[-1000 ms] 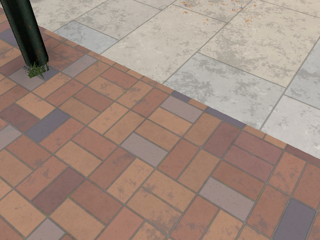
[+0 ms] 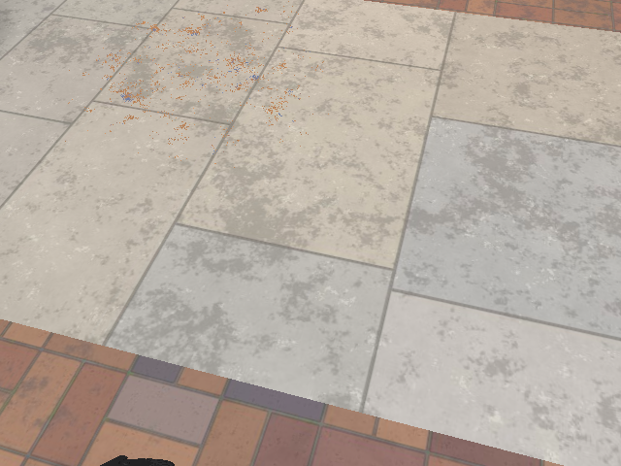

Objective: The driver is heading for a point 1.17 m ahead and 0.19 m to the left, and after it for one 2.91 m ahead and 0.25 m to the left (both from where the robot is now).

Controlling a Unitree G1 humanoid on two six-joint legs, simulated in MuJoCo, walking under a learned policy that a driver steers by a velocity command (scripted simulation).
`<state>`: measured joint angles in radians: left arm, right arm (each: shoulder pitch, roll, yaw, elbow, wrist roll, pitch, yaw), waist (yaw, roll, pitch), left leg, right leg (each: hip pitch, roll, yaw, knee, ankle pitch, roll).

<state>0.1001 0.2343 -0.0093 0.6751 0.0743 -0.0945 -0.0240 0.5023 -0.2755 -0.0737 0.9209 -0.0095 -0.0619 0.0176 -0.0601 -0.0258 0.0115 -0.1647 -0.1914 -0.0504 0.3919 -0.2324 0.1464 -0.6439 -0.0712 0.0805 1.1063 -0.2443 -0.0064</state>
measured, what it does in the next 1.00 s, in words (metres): walks ahead, turning left: right foot, then left foot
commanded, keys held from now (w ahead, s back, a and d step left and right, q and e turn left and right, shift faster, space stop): w+q+shift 0.54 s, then w+e+shift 0.46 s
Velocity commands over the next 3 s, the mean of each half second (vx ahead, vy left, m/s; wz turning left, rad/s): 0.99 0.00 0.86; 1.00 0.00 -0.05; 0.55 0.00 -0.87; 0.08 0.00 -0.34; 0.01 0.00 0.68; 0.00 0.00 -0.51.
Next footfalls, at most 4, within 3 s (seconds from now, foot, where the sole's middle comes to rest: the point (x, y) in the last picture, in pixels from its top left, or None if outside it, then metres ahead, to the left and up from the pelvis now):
0.22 right None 0.42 -0.16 -0.77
0.66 left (221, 380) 0.71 0.21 -0.77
1.12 right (195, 238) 1.15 0.30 -0.77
1.54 left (156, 170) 1.44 0.44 -0.77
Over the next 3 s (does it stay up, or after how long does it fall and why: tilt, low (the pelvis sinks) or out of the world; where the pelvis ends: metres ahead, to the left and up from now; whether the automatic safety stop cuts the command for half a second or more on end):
stays up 1.29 0.39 0.01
